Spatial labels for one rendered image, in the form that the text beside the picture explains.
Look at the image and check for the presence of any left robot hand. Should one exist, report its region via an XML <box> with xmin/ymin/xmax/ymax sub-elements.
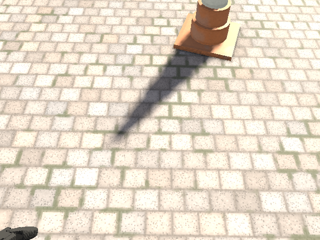
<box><xmin>0</xmin><ymin>226</ymin><xmax>38</xmax><ymax>240</ymax></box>

